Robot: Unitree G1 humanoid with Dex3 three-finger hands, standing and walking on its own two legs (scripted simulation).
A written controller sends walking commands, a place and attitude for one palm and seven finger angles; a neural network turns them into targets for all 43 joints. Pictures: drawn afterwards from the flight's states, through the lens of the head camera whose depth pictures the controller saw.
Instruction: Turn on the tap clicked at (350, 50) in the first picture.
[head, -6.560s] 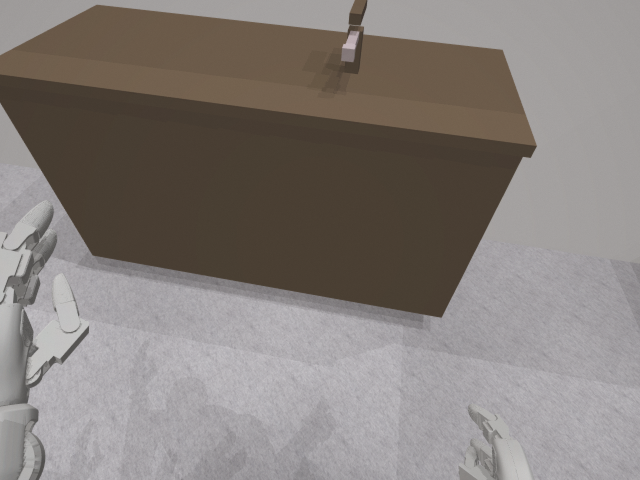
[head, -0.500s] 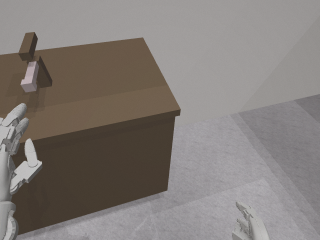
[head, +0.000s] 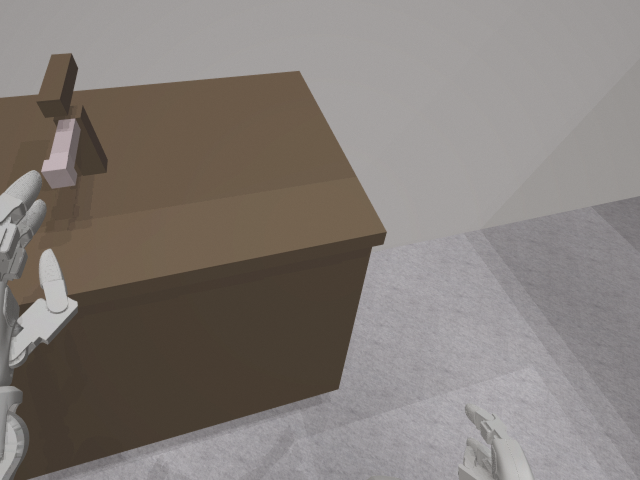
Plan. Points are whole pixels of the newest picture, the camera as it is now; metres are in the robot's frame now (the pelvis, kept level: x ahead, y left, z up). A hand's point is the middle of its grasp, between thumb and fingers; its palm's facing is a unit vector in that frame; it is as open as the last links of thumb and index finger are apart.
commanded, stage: shuffle to correct the standing spot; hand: left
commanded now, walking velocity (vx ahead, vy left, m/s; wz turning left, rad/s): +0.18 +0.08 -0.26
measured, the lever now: (59, 172) +0.44 +0.37 +0.13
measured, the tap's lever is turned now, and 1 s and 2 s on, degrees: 0 0 0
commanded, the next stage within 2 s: come to a stop and stand still in 0.58 s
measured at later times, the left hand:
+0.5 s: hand (117, 237) +0.30 +0.23 +0.18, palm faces +0.40 -0.83 -0.40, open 7.4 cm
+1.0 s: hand (107, 181) +0.38 +0.26 +0.18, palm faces +0.34 -0.86 -0.39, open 7.4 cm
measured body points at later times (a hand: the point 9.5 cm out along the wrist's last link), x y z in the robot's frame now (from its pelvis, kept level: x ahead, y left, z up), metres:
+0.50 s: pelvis +0.09 -0.01 -0.01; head +0.11 -0.01 +0.44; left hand +0.27 +0.27 +0.20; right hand +0.27 -0.25 -0.09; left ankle +0.10 +0.14 -0.65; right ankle +0.13 -0.08 -0.73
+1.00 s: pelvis +0.14 +0.04 +0.00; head +0.18 +0.05 +0.45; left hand +0.35 +0.31 +0.20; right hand +0.31 -0.14 -0.09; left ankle +0.17 +0.17 -0.73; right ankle +0.13 -0.06 -0.73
